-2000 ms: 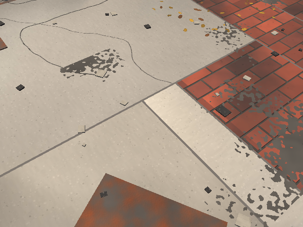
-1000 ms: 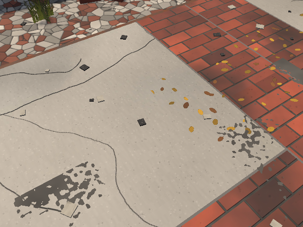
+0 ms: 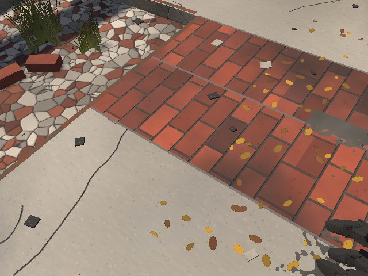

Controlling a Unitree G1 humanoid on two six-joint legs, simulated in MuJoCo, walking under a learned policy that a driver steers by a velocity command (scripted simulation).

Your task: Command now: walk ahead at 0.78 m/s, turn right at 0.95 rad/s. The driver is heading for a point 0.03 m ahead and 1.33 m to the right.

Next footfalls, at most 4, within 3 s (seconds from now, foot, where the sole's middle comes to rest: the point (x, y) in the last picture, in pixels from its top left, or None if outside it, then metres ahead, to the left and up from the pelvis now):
0.16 left None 0.24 0.18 -0.79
0.60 right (274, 267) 0.53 -0.19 -0.79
1.04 left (262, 209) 0.76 -0.16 -0.79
1.46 right None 0.47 -0.16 -0.79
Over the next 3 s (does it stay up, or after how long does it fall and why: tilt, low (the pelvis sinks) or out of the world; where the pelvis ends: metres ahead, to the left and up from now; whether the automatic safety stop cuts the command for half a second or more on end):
stays up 0.09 -0.97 -0.02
